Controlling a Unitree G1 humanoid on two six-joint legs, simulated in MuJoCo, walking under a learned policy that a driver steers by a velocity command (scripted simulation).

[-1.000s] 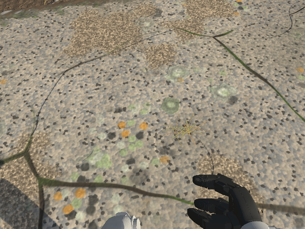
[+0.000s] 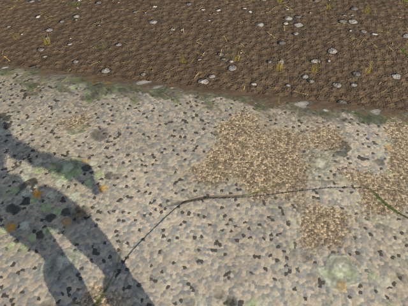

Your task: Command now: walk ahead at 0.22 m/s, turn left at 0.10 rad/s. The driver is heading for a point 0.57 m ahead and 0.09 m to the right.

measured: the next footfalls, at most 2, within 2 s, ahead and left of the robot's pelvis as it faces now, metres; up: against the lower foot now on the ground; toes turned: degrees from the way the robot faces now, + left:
left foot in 0.04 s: +0.07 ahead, +0.11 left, +0.00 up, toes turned -1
right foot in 0.40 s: +0.20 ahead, -0.12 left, +0.00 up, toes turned -3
